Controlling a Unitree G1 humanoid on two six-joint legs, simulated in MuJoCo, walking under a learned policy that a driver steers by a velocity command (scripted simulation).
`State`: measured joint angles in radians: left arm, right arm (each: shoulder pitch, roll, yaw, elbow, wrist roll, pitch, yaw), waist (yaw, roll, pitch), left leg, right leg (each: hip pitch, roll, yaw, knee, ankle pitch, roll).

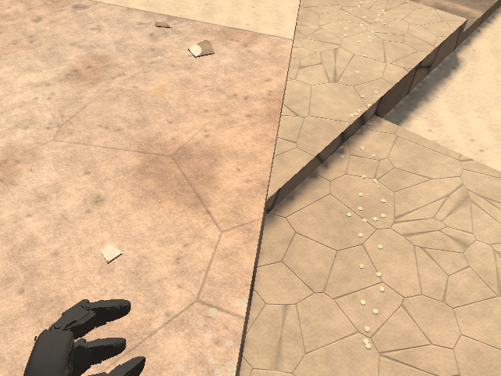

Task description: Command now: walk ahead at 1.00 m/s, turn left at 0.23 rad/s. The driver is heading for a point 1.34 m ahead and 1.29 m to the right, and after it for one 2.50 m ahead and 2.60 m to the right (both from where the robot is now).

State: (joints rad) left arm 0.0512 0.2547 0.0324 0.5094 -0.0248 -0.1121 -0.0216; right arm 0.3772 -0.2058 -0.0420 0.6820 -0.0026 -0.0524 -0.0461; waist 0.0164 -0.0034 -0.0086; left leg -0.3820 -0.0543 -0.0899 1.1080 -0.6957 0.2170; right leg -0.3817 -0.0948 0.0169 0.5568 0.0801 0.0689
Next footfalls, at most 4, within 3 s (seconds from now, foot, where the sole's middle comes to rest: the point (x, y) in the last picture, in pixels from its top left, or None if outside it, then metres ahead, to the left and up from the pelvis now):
0.02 right None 0.13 -0.18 -0.81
0.32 left None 0.31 0.06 -0.81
0.72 right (361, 350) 0.64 -0.27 -0.81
1.12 left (372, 231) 1.08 -0.37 -0.81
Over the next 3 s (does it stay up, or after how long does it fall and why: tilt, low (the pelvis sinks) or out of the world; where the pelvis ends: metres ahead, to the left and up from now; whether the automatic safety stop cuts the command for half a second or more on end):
stays up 1.28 -1.44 -0.12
